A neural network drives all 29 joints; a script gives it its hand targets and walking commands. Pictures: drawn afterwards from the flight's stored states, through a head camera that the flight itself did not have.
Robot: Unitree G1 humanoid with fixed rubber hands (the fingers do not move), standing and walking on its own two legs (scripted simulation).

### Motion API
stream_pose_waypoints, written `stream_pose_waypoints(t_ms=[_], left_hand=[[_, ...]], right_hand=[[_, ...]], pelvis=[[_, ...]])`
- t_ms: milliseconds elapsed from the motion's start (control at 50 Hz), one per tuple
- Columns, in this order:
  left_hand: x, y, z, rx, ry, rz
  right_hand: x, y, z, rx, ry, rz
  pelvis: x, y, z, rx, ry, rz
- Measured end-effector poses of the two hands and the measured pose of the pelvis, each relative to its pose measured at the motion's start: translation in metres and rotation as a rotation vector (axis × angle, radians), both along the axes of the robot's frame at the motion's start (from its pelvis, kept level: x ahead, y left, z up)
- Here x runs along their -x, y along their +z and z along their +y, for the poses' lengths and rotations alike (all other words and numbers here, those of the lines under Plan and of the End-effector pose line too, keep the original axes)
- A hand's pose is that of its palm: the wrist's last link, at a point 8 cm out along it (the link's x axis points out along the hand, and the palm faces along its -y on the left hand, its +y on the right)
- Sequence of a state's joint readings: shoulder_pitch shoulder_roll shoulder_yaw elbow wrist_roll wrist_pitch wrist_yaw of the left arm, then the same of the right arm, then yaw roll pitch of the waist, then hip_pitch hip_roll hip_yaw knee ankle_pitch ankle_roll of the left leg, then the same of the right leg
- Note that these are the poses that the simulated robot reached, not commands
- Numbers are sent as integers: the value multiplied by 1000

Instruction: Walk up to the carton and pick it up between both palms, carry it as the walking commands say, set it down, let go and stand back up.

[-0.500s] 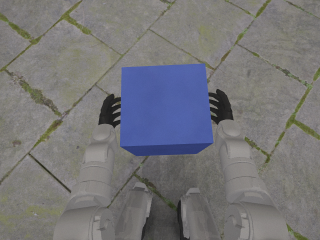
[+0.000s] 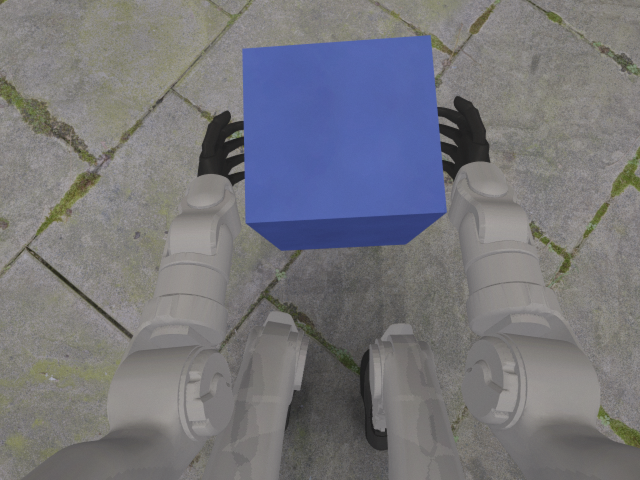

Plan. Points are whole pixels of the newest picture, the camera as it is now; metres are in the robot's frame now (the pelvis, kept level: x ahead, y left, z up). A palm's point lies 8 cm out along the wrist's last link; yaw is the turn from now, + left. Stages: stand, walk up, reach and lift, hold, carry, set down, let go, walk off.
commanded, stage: set down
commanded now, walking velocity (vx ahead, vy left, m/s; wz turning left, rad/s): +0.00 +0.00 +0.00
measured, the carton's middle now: (340, 165) +0.51 +0.02 -0.16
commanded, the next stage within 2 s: none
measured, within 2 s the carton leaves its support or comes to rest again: rests again in 1.58 s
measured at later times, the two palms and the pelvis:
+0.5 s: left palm (231, 181) +0.48 +0.18 -0.19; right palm (438, 172) +0.52 -0.12 -0.18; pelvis +0.00 -0.01 -0.06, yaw +0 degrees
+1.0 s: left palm (246, 181) +0.51 +0.18 -0.28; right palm (424, 171) +0.55 -0.12 -0.26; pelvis -0.03 +0.00 -0.11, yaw +0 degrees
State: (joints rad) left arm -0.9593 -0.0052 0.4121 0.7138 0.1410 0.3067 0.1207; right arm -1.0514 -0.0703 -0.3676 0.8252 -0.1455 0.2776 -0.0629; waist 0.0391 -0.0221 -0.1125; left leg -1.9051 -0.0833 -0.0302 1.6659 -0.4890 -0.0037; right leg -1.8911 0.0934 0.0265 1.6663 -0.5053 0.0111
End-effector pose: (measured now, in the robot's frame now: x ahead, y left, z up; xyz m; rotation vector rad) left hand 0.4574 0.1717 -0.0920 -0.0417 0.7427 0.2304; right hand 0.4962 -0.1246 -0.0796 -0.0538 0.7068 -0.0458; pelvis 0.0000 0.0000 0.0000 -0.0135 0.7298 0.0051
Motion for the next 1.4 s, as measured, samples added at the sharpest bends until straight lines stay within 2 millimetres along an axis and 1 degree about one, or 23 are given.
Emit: stream_pose_waypoints(t_ms=[180, 300, 420, 480, 600, 700, 780, 820, 900, 1000, 1060, 1120, 1220, 1240, 1300, 1400], left_hand=[[-15, -28, -2, -7, 6, 3], [-17, -54, 1, -16, 7, 19], [-21, -79, 6, -17, 6, 28], [-25, -90, 7, -19, 0, 17], [-36, -115, 7, -4, -1, -26], [-45, -144, 5, -7, -18, -46], [-46, -170, 4, 1, -21, -8], [-44, -180, 4, 1, -27, 20], [-45, -185, 4, -1, -33, 32], [-56, -184, 7, -8, -30, 24], [-61, -189, 9, -19, -31, 14], [-62, -201, 10, -14, -27, 19], [-58, -227, 8, -9, -26, 50], [-57, -229, 7, 0, -28, 46], [-58, -227, 5, -13, -35, 38], [-65, -219, 2, -16, -40, 25]], right_hand=[[-15, -33, -2, -7, 4, 4], [-18, -60, 1, -7, 15, 20], [-21, -87, 6, -9, 17, 28], [-26, -97, 7, -6, 16, 16], [-36, -117, 7, 1, 11, -25], [-42, -145, 4, 6, 5, -46], [-41, -172, 3, 4, -1, -8], [-40, -180, 3, 19, 8, 18], [-43, -183, 4, 36, 20, 30], [-58, -181, 7, 38, 31, 20], [-65, -186, 9, 36, 42, 9], [-67, -198, 10, 35, 44, 14], [-59, -227, 8, 32, 38, 45], [-58, -231, 6, 23, 31, 44], [-55, -234, 3, 3, 21, 38], [-58, -225, 0, 18, 15, 23]], pelvis=[[-2, -24, -6, -17, -16, 30], [-5, -37, -10, -20, -19, 55], [-3, -50, -11, -22, -19, 64], [2, -56, -10, -19, -16, 37], [17, -68, -8, -15, -15, -75], [33, -79, -6, -11, -16, -209], [35, -96, -4, -9, -17, -186], [34, -102, -3, -7, -17, -185], [30, -109, -2, -11, -14, -198], [28, -115, -2, -12, -14, -202], [26, -119, -2, -12, -11, -194], [23, -126, -3, -10, -9, -186], [18, -137, -4, -7, -9, -169], [17, -139, -4, -7, -11, -170], [17, -143, -3, -10, -8, -185], [19, -147, -5, -21, -10, -203]])
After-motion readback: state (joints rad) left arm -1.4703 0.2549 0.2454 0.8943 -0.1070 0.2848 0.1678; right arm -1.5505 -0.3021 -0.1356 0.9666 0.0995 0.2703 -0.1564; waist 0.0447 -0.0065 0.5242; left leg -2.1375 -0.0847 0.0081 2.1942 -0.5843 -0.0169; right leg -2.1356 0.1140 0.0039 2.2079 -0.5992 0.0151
